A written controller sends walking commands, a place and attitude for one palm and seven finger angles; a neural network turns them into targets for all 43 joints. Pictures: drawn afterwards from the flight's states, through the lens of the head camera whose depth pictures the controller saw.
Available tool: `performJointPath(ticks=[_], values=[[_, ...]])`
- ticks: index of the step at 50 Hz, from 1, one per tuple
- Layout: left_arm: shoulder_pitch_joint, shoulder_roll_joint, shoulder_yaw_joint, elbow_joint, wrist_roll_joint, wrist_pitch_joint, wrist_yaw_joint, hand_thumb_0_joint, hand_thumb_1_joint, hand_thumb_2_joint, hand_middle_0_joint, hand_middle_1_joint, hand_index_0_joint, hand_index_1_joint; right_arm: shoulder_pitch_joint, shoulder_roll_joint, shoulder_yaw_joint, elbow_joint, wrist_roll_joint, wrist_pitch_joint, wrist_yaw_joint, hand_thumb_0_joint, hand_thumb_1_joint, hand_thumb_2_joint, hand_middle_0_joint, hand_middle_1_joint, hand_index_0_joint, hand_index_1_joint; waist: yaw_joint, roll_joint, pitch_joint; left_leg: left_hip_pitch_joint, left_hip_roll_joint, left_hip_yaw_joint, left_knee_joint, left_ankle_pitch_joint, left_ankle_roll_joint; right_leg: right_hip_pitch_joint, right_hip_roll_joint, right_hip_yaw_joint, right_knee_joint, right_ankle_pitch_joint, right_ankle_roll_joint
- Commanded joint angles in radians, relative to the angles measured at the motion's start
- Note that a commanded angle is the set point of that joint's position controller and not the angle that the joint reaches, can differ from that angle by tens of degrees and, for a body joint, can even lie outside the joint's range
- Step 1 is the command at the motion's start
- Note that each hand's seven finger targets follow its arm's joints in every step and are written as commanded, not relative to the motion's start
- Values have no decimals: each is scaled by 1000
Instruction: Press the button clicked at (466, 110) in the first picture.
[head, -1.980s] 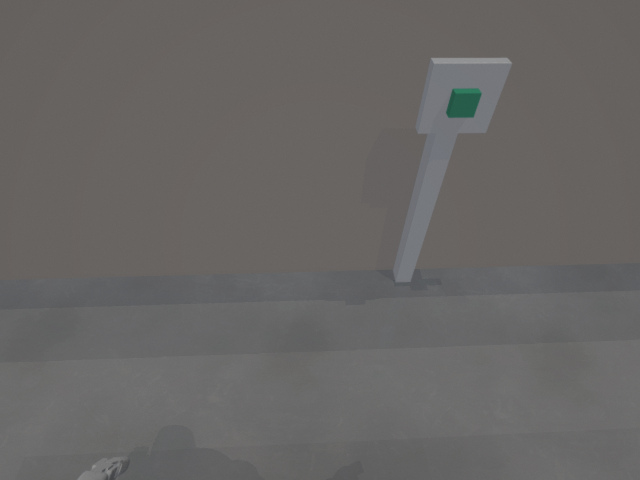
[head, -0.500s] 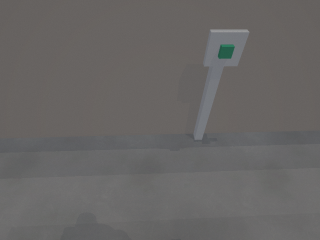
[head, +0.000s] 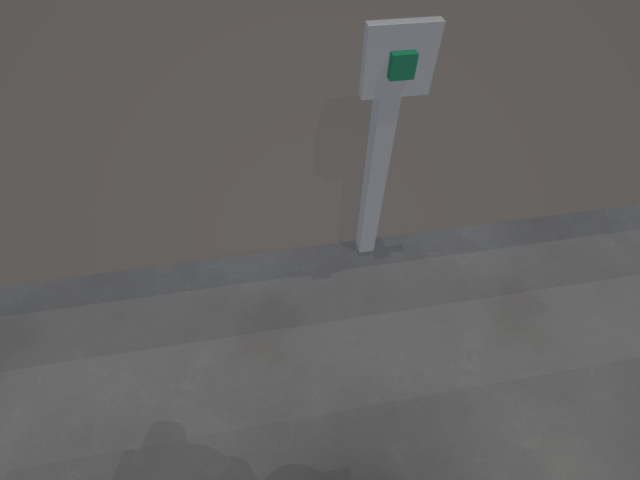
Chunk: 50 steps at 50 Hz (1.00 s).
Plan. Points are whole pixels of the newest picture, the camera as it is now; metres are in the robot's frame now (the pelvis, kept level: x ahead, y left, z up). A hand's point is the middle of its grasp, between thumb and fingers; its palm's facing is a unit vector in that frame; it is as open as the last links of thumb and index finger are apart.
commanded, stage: walk to a spot facing it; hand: left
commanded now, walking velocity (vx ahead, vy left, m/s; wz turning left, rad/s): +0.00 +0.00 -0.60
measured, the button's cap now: (401, 64) +1.00 -0.11 +0.02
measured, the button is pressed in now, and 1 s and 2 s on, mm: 0 0 0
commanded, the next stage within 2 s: none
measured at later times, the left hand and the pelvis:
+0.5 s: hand out of the picture +0.06 +0.21 -0.16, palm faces -0.13 -0.96 -0.24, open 7.4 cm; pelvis -0.02 +0.02 +0.01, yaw -14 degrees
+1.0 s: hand out of the picture +0.14 +0.23 -0.16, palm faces -0.52 -0.84 -0.18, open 7.4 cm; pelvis -0.04 +0.09 +0.01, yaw -34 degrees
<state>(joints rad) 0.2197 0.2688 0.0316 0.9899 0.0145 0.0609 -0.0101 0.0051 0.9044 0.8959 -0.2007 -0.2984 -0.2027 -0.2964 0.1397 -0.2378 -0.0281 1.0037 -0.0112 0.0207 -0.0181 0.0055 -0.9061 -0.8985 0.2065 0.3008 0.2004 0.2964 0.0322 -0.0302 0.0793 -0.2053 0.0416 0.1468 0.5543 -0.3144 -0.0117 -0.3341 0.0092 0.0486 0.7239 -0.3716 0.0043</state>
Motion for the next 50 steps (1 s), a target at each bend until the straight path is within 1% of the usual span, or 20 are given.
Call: performJointPath(ticks=[1, 2, 3, 4, 5, 7, 9, 11, 22, 25, 27, 28, 29, 30, 31, 32, 33, 36, 41, 50], values=[[133, 101, 46, -75, 9, -17, -3, 0, 900, 900, -200, -300, -200, -300, -78, -215, -66, -111, -7, -16, -14, 0, -900, -900, 200, 300, 200, 300, 52, 151, -83, -77, 272, -111, -5, 306, 99, 114, -48, -34, -61, 49, -2], [177, 144, 58, -68, 18, -31, 1, 0, 900, 900, -200, -300, -200, -300, -70, -177, -63, -120, -2, -6, -11, 0, -900, -900, 200, 300, 200, 300, 69, -35, -78, -156, 157, -22, 231, 133, 17, 163, -115, 99, -264, 257, -24], [186, 247, 74, -77, 26, -47, 18, 0, 900, 900, -200, -300, -200, -300, -42, -86, -46, -154, 2, -2, -7, 0, -900, -900, 200, 300, 200, 300, 49, -366, -61, -391, -22, -14, 498, -281, -49, 193, -348, 518, -425, 506, -97], [195, 235, 71, -81, 7, -41, 28, 0, 900, 900, -200, -300, -200, -300, -55, -117, -50, -156, 2, 7, -12, 0, -900, -900, 200, 300, 200, 300, 52, -248, -79, -357, -9, -168, 569, -273, -32, 153, -363, 506, -458, 473, -143], [137, 208, 76, -97, 7, -43, 32, 0, 900, 900, -200, -300, -200, -300, -38, -125, -56, -143, 3, 10, -9, 0, -900, -900, 200, 300, 200, 300, 24, -235, -65, -357, 15, -196, 594, -189, -25, 119, -308, 473, -487, 305, -129], [61, 157, 64, -122, 1, -45, 29, 0, 900, 900, -200, -300, -200, -300, -37, -129, -60, -122, 0, 3, -4, 0, -900, -900, 200, 300, 200, 300, -4, -107, -41, -360, 35, -193, 615, -66, -36, 107, -238, 387, -443, 300, -131], [69, 132, 62, -124, 0, -54, 27, 0, 900, 900, -200, -300, -200, -300, -11, -107, -57, -111, -4, 1, -3, 0, -900, -900, 200, 300, 200, 300, -13, -56, -97, -347, 32, -180, 586, -22, -50, 154, -209, 332, -418, 360, -150], [95, 129, 65, -118, 0, -57, 26, 0, 900, 900, -200, -300, -200, -300, -10, -98, -56, -108, -4, 2, -6, 0, -900, -900, 200, 300, 200, 300, -5, -50, -123, -351, 26, -178, 560, -7, -59, 195, -191, 318, -406, 385, -145], [129, 142, 83, -116, 13, -41, 25, 0, 900, 900, -200, -300, -200, -300, -66, -81, -49, -163, 4, -10, -19, 0, -900, -900, 200, 300, 200, 300, 29, -116, -146, -276, -17, -180, 283, -104, -56, 211, -171, 444, -381, 436, -193], [76, 161, 88, -136, 15, -33, 25, 0, 900, 900, -200, -300, -200, -300, -20, -79, -49, -168, 14, -16, -23, 0, -900, -900, 200, 300, 200, 300, 8, -139, -150, -152, -41, -184, 129, -111, -33, 128, -160, 483, -370, 456, -179], [18, 161, 89, -151, 12, -27, 25, 0, 900, 900, -200, -300, -200, -300, 77, -78, -50, -147, 18, -25, -27, 0, -900, -900, 200, 300, 200, 300, -43, -141, -167, 22, -53, -170, -60, -1, -22, 23, -119, 463, -332, 386, -125], [1, 141, 83, -164, 6, -25, 20, 0, 900, 900, -200, -300, -200, -300, 127, -105, -54, -134, 18, -33, -33, 0, -900, -900, 200, 300, 200, 300, -68, -85, -171, 173, -16, -187, -155, 52, -5, -103, -56, 408, -279, 271, -76], [7, 82, 74, -184, -1, -21, 12, 0, 900, 900, -200, -300, -200, -300, 146, -183, -67, -135, 8, -41, -36, 0, -900, -900, 200, 300, 200, 300, -82, 151, -168, 270, 188, -400, -294, -62, 44, -277, 69, 271, -116, 41, -27], [-1, 65, 75, -195, 3, -20, 6, 0, 900, 900, -200, -300, -200, -300, 115, -245, -81, -161, 1, -33, -32, 0, -900, -900, 200, 300, 200, 300, -68, 333, -101, 163, 404, -589, -359, -34, 107, -354, 124, 85, 151, -186, 31], [-5, 98, 85, -194, 14, -19, 6, 0, 900, 900, -200, -300, -200, -300, 65, -236, -68, -188, 0, -27, -28, 0, -900, -900, 200, 300, 200, 300, -50, 246, -64, 1, 446, -597, -358, -26, 158, -304, 52, 92, 312, -162, 50], [35, 120, 99, -158, 26, -9, 4, 0, 900, 900, -200, -300, -200, -300, -7, -154, -49, -195, -5, -30, -30, 0, -900, -900, 200, 300, 200, 300, -9, 224, -31, -77, 353, -493, -364, -22, 131, -271, 44, 94, 409, -83, 58], [57, 118, 105, -138, 26, -4, -8, 0, 900, 900, -200, -300, -200, -300, -54, -137, -41, -210, -7, -32, -32, 0, -900, -900, 200, 300, 200, 300, 18, 189, -10, -126, 296, -389, -347, -4, 124, -243, 37, 68, 504, -31, 58], [91, 72, 92, -119, 23, 3, -23, 0, 900, 900, -200, -300, -200, -300, -36, -114, -34, -208, -5, -41, -29, 0, -900, -900, 200, 300, 200, 300, 28, 145, -15, -83, 196, -199, -305, 93, 90, -272, 18, 13, 604, 79, 71], [-8, 51, 79, -151, 14, 3, -23, 0, 900, 900, -200, -300, -200, -300, 138, -115, -46, -150, -4, -46, -30, 0, -900, -900, 200, 300, 200, 300, -47, 162, -29, 96, 257, -214, -286, 187, 139, -322, -30, -9, 449, 48, 87], [-77, 12, 63, -169, 9, 5, -26, 0, 900, 900, -200, -300, -200, -300, 176, -155, -75, -100, -14, -36, -17, 0, -900, -900, 200, 300, 200, 300, -79, 208, -64, 82, 336, -96, -252, 209, 155, -135, -63, -109, 123, -60, 54]])
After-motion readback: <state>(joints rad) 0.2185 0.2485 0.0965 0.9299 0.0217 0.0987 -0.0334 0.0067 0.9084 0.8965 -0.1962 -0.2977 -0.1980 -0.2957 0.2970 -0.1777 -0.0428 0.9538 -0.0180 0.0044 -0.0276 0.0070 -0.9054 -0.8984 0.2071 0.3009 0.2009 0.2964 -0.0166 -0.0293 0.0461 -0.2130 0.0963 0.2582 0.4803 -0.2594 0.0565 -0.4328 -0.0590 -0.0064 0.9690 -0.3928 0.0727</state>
